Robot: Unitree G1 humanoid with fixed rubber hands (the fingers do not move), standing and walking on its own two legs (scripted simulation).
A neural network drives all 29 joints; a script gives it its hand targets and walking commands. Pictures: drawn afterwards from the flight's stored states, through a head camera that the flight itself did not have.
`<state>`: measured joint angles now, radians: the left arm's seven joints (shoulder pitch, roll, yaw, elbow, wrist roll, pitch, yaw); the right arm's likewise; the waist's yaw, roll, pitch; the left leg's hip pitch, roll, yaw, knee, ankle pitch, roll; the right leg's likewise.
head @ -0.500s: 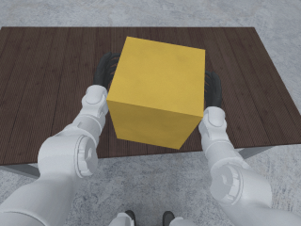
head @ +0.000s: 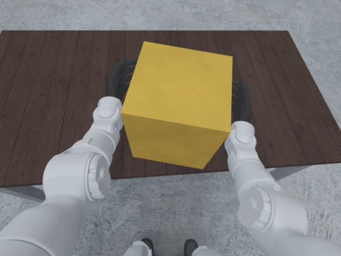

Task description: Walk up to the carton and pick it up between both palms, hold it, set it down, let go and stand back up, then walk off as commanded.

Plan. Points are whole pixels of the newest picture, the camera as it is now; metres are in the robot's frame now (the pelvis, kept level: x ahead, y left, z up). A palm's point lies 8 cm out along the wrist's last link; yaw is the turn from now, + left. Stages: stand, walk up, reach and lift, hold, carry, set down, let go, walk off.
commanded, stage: reach and lift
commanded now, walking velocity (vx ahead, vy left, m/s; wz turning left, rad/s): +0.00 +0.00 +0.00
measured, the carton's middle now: (176, 112) +0.45 -0.02 -0.02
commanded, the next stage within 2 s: none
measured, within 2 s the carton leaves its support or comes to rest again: leaves its support in 1.58 s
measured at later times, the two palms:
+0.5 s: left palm (116, 93) +0.47 +0.12 +0.05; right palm (240, 117) +0.40 -0.17 +0.03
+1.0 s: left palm (119, 99) +0.45 +0.11 +0.05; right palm (246, 124) +0.38 -0.18 +0.04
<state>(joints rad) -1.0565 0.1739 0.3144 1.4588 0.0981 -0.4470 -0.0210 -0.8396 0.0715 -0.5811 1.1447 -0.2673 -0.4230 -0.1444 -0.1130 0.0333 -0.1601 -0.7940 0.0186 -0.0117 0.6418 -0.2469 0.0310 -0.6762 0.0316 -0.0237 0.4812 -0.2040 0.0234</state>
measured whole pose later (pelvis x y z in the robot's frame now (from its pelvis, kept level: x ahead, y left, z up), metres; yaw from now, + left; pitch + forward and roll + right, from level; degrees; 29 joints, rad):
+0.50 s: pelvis +0.00 +0.00 +0.00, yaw +0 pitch +23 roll -4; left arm -1.05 0.17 0.27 1.47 0.10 -0.48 0.00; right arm -0.84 0.07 -0.58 1.17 -0.27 -0.48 -0.17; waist -0.11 0.03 -0.16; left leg -0.79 0.02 -0.01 0.64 -0.24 0.03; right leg -0.68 0.03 -0.02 0.48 -0.20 0.02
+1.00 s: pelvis -0.02 -0.01 +0.00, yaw +0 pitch +22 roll -4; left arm -1.04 0.17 0.23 1.50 0.10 -0.56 0.03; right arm -0.83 0.07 -0.58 1.20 -0.27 -0.55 -0.18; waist -0.11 0.03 -0.16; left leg -0.79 0.02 -0.01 0.61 -0.21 0.03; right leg -0.69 0.03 -0.02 0.48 -0.18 0.02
